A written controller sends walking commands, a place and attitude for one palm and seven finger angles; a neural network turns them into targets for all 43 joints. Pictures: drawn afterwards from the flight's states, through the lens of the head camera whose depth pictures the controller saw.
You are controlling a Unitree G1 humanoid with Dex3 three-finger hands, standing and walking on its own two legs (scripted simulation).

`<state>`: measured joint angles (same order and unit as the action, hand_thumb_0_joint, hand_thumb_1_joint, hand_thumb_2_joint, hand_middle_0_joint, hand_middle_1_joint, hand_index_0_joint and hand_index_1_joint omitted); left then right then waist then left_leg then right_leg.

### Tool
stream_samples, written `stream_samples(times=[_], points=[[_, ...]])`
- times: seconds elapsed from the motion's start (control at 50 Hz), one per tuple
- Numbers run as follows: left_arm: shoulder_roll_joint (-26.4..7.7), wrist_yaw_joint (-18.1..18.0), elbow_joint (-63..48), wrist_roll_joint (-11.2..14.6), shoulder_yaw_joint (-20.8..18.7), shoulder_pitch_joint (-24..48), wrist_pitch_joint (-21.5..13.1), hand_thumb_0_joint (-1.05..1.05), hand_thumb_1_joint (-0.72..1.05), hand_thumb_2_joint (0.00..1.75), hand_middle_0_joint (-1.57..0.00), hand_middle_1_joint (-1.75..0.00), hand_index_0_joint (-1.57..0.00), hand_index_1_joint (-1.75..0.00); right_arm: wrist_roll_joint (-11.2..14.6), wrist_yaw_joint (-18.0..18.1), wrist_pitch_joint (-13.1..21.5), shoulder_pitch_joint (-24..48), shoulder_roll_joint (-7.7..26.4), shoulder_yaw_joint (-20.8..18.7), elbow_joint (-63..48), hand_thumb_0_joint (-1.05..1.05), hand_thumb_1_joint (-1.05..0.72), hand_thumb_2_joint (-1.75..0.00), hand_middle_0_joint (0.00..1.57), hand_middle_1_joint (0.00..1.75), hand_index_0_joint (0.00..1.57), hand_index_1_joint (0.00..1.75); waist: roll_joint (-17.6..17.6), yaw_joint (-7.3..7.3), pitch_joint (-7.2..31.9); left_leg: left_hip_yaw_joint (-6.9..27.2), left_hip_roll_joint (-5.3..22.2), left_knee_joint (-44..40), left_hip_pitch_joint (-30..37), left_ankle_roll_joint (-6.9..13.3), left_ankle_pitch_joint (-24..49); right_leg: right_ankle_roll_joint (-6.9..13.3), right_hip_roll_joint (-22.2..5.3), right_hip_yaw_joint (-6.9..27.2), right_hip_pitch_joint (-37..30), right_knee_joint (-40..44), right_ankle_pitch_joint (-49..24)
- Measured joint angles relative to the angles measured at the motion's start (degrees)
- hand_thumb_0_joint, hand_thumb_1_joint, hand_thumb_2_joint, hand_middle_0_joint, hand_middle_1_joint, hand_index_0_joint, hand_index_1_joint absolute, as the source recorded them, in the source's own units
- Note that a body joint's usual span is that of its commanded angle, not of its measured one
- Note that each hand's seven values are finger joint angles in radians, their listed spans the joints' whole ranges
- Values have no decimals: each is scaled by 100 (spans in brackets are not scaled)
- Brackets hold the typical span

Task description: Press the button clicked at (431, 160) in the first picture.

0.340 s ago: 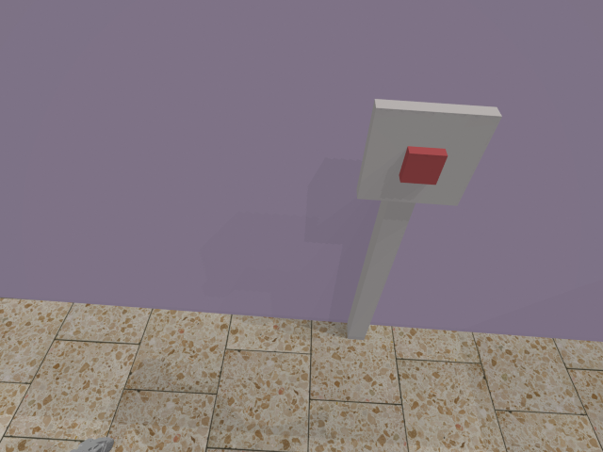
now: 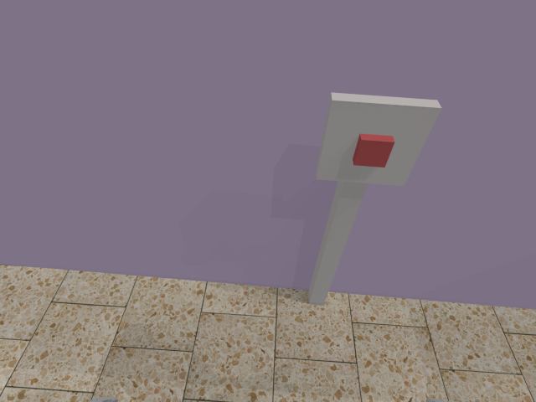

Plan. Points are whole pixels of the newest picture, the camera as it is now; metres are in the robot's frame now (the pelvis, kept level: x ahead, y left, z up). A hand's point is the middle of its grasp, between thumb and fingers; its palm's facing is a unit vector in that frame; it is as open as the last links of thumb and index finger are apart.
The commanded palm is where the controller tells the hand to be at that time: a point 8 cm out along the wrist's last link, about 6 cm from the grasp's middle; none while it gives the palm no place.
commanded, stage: stand and wait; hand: left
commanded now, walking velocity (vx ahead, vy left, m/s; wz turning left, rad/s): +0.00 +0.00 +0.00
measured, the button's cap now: (372, 149) +0.61 -0.18 +0.05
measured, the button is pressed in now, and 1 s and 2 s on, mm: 0 0 0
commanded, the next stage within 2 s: look at it before walking up in 0.48 s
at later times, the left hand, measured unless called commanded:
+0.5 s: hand out of the picture +0.05 +0.23 -0.15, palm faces -0.02 -0.94 -0.34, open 7.4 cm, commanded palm none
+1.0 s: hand out of the picture +0.06 +0.22 -0.15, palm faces -0.02 -0.94 -0.33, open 7.3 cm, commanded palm none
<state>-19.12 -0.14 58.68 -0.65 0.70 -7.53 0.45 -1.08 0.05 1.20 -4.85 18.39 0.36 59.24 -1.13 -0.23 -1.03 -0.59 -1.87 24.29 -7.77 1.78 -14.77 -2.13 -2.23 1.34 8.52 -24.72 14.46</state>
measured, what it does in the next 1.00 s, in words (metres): stands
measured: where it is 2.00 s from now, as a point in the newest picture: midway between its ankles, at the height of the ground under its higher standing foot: outside the picture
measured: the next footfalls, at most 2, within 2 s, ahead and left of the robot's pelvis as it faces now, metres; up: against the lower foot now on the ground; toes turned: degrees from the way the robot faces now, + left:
none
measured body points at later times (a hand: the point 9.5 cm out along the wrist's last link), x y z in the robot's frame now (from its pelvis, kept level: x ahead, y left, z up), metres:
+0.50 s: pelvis -0.02 -0.02 +0.00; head -0.02 -0.02 +0.45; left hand +0.06 +0.28 -0.13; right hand +0.05 -0.32 -0.13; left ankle -0.02 +0.10 -0.74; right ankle -0.01 -0.14 -0.74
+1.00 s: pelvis -0.02 -0.02 +0.00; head -0.01 -0.02 +0.45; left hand +0.06 +0.27 -0.13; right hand +0.06 -0.32 -0.13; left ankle -0.02 +0.10 -0.74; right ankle -0.01 -0.14 -0.74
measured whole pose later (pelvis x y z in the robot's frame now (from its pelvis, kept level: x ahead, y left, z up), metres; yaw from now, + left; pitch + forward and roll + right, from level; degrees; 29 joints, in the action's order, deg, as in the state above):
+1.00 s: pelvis -0.02 -0.02 +0.00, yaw +0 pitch -2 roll +0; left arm -19.6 0.0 62.4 -0.6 0.2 -8.1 -0.3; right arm -0.8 0.1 1.1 -7.0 19.3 0.3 64.1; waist -0.4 0.2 -1.7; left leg 0.2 0.2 20.2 -7.3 -0.4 -11.1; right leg -0.1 -0.2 0.6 8.2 -21.0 11.0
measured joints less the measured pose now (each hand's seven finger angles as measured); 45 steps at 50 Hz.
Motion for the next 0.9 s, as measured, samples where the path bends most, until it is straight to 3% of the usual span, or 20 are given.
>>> stream_samples(times=[0.9], points=[[-32, 22, 349, 5, -48, -28, -71, 0, 91, 90, -20, -30, -20, -30, 20, -5, -9, -215, 79, -8, 470, 1, -91, -90, 20, 30, 21, 30, 77, 46, -53, 73, 204, -388, 22, -212, 368, 196, 201, -74, -8, 356, -350]])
